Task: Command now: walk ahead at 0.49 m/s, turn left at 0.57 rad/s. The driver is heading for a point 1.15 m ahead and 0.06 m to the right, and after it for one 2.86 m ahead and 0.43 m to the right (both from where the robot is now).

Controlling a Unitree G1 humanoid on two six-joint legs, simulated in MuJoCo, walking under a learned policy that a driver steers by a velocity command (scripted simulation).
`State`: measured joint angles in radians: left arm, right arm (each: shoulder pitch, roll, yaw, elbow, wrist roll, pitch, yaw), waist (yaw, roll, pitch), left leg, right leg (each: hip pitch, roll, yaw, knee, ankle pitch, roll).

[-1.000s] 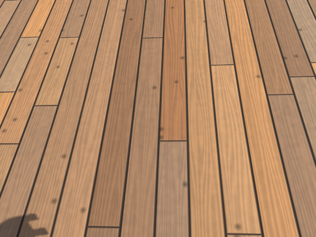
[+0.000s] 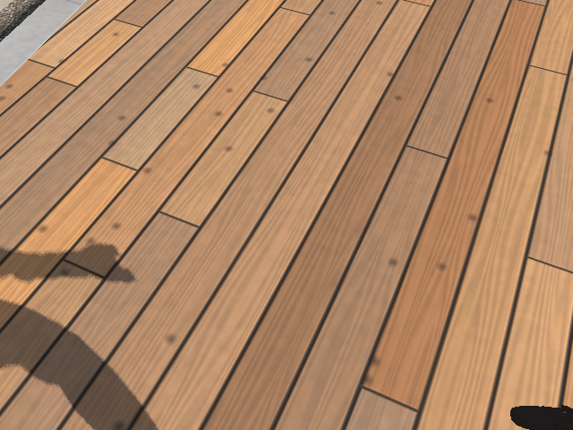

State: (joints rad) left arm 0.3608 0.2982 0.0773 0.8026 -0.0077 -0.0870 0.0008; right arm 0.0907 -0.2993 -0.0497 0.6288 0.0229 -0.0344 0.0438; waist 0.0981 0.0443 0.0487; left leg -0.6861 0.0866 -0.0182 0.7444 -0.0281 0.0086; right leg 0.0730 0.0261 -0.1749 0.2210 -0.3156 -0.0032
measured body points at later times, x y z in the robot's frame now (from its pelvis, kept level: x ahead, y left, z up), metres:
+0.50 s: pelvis +0.30 +0.05 +0.01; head +0.32 +0.06 +0.46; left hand +0.45 +0.33 -0.09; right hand +0.42 -0.22 -0.10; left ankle +0.21 +0.11 -0.74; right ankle +0.52 -0.08 -0.68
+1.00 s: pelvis +0.60 +0.04 +0.01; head +0.64 +0.02 +0.46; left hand +0.67 +0.32 -0.10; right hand +0.81 -0.22 -0.07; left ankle +0.79 +0.20 -0.68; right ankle +0.55 -0.04 -0.74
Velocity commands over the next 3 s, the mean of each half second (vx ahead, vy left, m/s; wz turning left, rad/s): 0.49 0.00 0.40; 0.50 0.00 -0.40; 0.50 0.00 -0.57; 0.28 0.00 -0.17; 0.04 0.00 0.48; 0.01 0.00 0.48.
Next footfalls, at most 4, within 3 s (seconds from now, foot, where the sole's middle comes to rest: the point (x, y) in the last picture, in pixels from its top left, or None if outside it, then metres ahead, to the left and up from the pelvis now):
0.12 left None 0.25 0.12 -0.77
0.64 right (343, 373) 0.59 -0.04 -0.77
1.12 left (275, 266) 0.87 0.15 -0.77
1.66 right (400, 222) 1.05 -0.19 -0.77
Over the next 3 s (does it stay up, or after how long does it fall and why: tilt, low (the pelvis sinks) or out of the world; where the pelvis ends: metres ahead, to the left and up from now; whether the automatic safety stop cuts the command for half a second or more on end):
stays up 1.12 -0.12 0.01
